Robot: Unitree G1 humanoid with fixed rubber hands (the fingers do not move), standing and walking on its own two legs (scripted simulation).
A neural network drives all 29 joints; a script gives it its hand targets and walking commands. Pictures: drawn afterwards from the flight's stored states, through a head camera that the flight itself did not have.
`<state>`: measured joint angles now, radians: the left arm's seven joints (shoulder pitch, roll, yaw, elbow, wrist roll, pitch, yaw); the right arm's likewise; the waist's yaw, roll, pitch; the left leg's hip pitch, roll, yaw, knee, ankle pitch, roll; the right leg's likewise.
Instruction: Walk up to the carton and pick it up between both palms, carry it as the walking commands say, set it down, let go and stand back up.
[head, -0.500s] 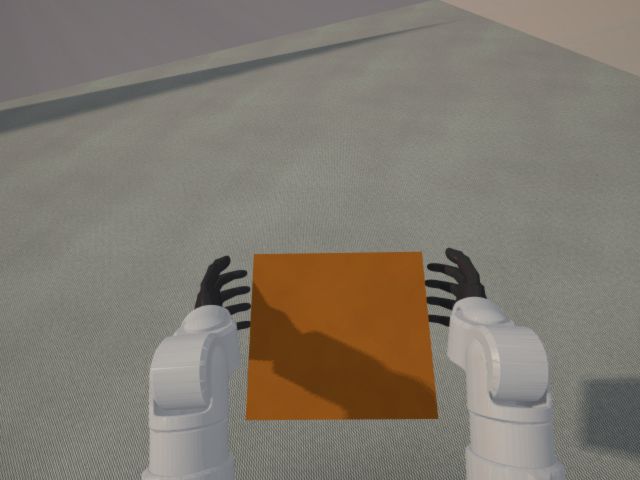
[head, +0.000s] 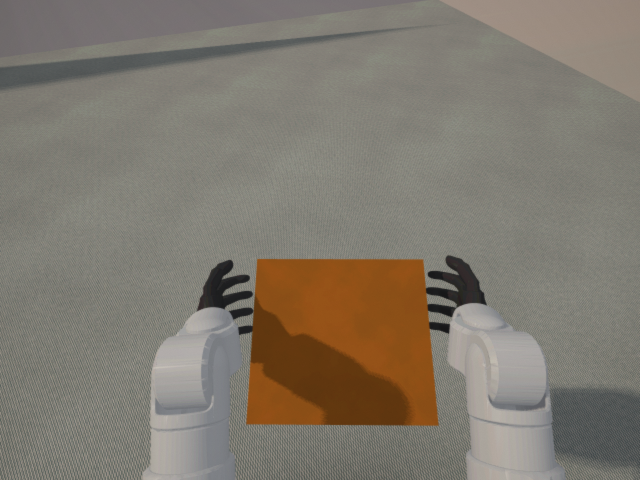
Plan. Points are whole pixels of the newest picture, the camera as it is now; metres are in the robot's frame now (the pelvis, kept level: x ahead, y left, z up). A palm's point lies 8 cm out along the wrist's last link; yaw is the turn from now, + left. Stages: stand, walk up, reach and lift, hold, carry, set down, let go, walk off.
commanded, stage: carry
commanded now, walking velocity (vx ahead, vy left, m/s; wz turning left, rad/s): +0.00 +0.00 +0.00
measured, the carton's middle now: (338, 343) +0.30 -0.01 -0.01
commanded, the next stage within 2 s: hold in 0.48 s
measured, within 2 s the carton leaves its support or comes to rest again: neither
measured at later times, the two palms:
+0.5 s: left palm (217, 319) +0.28 +0.14 +0.09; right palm (465, 318) +0.27 -0.15 +0.09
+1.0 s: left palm (239, 317) +0.30 +0.12 +0.06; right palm (461, 295) +0.33 -0.17 +0.05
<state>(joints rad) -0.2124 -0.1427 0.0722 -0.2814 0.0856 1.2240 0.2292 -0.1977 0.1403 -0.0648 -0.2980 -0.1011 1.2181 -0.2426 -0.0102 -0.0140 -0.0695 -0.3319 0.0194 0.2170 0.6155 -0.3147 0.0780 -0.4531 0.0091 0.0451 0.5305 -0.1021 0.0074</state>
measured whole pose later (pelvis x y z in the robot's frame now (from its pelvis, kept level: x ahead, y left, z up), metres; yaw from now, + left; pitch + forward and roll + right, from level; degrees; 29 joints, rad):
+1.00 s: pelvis +0.04 -0.05 +0.01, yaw +6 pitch -4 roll +1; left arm -0.21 -0.14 0.15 0.27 0.15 0.70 0.12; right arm -0.18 0.13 -0.15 0.14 -0.20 0.72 -0.09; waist -0.01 0.08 -0.04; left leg -0.14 0.01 0.09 0.52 -0.31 0.02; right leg -0.27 0.04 0.04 0.55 -0.21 -0.03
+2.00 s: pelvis +0.03 -0.02 -0.02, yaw +7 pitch +16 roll +0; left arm -0.40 -0.19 0.30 0.58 0.23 0.13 0.14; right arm -0.40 0.13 -0.35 0.56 -0.30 0.16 -0.07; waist 0.05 0.07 0.09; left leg -0.69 -0.07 -0.02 0.77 -0.36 0.04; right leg -0.78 0.02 0.04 0.74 -0.23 -0.01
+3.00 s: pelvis -0.03 -0.06 -0.15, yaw +10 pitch +30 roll +2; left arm -0.78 0.06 0.09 0.70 -0.04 0.03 0.23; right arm -0.76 -0.01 -0.21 0.71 -0.02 0.02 -0.28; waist 0.03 0.00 0.19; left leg -1.44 -0.09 -0.02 1.42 -0.52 -0.01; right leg -1.53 0.04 0.02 1.38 -0.37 -0.03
